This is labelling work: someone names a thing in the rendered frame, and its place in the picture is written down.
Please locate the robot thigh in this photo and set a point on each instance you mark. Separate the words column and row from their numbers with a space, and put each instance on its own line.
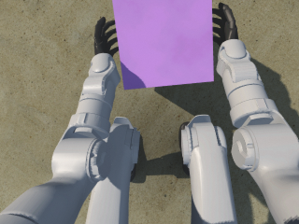
column 211, row 187
column 109, row 202

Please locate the robot right thigh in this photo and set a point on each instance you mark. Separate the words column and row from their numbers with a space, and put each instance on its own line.
column 211, row 187

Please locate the robot left hand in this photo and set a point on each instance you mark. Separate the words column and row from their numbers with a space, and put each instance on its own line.
column 101, row 43

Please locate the robot left thigh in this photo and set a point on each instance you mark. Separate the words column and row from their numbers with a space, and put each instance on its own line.
column 109, row 202

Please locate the robot right hand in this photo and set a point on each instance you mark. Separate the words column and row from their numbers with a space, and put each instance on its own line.
column 228, row 28

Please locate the left robot upper arm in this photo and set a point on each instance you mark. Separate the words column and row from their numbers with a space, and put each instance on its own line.
column 78, row 164

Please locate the right robot forearm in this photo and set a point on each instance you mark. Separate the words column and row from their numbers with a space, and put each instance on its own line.
column 244, row 88

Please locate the right robot upper arm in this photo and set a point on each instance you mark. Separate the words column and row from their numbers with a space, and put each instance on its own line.
column 270, row 153

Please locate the left robot forearm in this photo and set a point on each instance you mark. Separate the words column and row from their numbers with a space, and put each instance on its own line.
column 96, row 101

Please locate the carton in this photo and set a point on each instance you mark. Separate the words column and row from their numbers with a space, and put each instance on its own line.
column 164, row 42

